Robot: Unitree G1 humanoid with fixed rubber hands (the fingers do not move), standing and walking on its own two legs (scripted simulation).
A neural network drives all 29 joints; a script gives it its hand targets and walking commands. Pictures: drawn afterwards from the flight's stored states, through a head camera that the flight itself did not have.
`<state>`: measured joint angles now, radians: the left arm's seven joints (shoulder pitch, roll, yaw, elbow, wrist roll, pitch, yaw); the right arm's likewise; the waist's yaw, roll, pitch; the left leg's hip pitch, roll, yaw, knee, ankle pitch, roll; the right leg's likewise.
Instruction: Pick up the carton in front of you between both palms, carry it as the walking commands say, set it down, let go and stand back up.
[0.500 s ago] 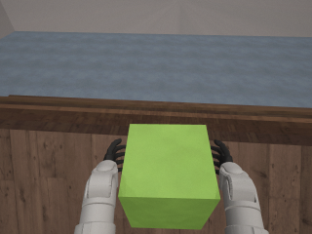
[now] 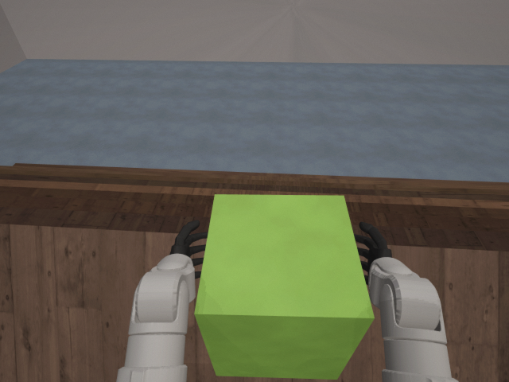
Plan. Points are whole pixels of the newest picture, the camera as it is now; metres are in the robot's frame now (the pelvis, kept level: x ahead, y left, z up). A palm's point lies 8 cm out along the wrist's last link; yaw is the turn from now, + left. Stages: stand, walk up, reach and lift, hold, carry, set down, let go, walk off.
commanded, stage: carry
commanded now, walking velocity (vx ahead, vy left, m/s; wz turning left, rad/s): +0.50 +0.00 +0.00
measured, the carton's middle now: (277, 289) +0.29 -0.01 +0.01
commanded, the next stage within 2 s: none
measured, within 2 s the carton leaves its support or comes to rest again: neither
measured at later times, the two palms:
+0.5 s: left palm (224, 166) +0.55 +0.10 +0.07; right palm (362, 172) +0.54 -0.20 +0.07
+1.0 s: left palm (230, 98) +0.91 +0.12 +0.07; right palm (329, 99) +0.88 -0.18 +0.07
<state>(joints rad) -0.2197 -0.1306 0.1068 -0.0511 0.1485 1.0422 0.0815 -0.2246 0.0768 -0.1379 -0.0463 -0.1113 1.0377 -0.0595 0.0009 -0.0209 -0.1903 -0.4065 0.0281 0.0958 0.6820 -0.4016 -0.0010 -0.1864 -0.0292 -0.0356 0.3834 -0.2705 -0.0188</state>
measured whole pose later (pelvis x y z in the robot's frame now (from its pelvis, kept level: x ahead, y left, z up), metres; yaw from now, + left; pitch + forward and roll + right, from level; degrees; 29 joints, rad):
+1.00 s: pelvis +0.59 -0.01 -0.03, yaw -3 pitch +3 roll +0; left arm -0.39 -0.05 0.15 -0.17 0.07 1.24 0.09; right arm -0.39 0.10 -0.14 -0.15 -0.10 1.21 -0.12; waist -0.05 -0.03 -0.05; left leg -0.51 0.02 0.22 0.67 -0.23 0.12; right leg -0.30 -0.05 -0.05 1.17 -0.48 -0.02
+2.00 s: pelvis +1.22 +0.01 -0.22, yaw -2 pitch -1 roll -2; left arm -0.77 0.02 0.22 0.26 0.07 1.22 0.11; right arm -0.75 -0.04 -0.19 0.26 -0.04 1.20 -0.13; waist -0.09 0.02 -0.06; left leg -0.32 -0.09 0.10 0.76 -0.38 0.13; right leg -0.52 0.03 0.04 1.67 -0.56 -0.03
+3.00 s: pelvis +1.93 +0.10 -0.62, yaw -1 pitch +1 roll +0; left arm -0.49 -0.03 0.21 0.13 0.07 1.06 0.13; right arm -0.56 -0.01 -0.10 0.26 0.04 1.00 -0.17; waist -0.11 -0.02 0.03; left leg -0.39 -0.08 0.10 1.11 -0.75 0.12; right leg -0.77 0.00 0.01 0.97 0.16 -0.04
